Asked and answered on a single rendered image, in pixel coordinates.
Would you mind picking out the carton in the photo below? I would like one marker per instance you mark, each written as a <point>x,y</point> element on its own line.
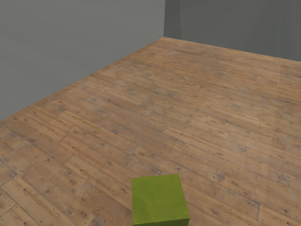
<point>159,201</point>

